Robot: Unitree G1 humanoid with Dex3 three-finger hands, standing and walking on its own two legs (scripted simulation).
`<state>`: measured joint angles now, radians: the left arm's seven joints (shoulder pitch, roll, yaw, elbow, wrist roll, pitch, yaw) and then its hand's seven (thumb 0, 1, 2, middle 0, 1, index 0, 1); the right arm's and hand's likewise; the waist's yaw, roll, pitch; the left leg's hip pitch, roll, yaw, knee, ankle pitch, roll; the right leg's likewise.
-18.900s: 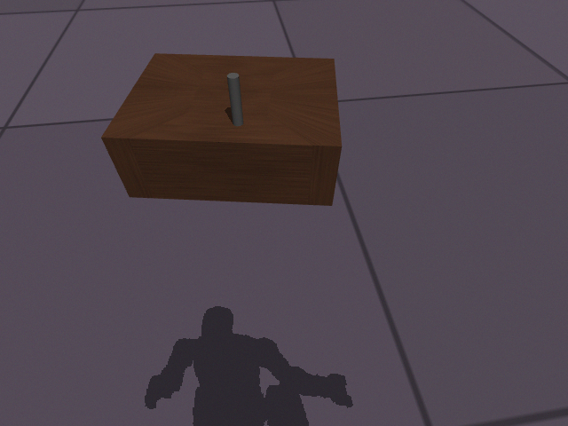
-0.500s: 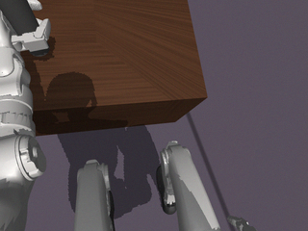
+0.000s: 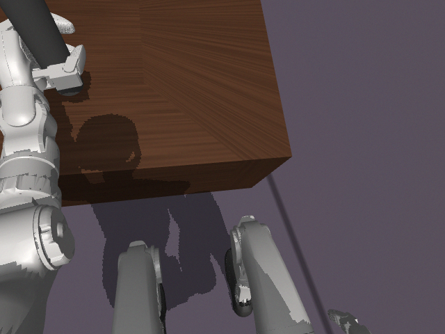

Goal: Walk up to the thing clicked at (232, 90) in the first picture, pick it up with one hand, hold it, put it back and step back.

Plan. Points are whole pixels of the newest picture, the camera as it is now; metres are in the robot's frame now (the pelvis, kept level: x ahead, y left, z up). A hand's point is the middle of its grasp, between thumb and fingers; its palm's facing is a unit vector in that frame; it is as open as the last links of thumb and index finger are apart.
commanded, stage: lift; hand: left
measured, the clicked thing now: (40, 34) +0.56 +0.18 +0.06
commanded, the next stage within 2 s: hold in 1.58 s
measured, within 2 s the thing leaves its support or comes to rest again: neither
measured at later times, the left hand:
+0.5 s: hand (29, 62) +0.49 +0.17 +0.11, palm faces +0.14 -0.99 -0.04, open 6.0 cm
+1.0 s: hand out of the picture +0.43 +0.17 +0.19, palm faces +0.14 -0.99 -0.03, open 6.0 cm
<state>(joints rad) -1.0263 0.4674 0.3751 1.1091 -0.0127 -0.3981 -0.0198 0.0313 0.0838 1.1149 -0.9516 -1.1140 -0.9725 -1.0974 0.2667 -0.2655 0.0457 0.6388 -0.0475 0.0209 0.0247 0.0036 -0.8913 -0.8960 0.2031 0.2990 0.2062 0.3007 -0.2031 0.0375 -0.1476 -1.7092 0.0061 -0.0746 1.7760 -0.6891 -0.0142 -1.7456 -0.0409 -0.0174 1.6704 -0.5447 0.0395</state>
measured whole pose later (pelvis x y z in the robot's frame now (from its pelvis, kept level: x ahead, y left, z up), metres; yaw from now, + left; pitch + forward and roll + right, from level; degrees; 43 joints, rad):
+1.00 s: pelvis +0.04 +0.00 +0.16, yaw +1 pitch +16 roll -2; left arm -0.37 0.21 0.15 0.60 -0.13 -0.35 0.02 0.03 0.08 1.13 -0.96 -1.11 -0.98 -1.09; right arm 0.23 -0.23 0.00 0.66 0.00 -0.01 -0.02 0.01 -0.91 -0.90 0.20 0.30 0.21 0.30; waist -0.05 0.02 -0.10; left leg -0.90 0.03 -0.05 1.15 -0.54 -0.02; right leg -0.93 -0.03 -0.03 1.07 -0.42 0.03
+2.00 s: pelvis +0.06 -0.01 +0.20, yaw +1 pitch +8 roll -1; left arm -0.16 0.19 0.14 0.46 -0.16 -0.35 -0.04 0.03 0.08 1.12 -0.96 -1.11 -0.98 -1.09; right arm 0.23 -0.22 -0.01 0.66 0.01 -0.01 -0.02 0.01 -0.91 -0.90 0.20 0.30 0.21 0.30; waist -0.02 0.02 -0.04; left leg -0.58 0.03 -0.03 0.91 -0.48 -0.02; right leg -0.62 -0.02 -0.02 0.85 -0.37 0.03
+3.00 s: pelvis +0.06 -0.01 +0.21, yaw +2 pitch +7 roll -1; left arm -0.13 0.19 0.15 0.45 -0.18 -0.35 -0.08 0.03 0.08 1.12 -0.96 -1.11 -0.98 -1.09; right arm 0.23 -0.22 -0.01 0.67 0.01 -0.03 -0.03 0.01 -0.90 -0.90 0.20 0.30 0.21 0.30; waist -0.01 0.02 -0.03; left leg -0.52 0.03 -0.03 0.86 -0.46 -0.02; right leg -0.56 -0.03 -0.02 0.81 -0.36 0.03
